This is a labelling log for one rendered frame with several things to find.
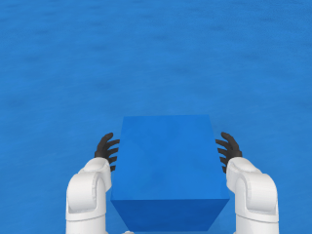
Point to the left robot hand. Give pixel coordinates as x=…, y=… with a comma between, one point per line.
x=103, y=152

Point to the right robot hand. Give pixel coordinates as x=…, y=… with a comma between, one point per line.
x=232, y=151

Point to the carton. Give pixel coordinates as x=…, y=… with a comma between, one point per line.
x=168, y=175

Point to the robot left forearm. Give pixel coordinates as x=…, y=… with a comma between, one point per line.
x=86, y=198

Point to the robot right forearm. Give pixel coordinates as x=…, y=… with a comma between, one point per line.
x=256, y=198

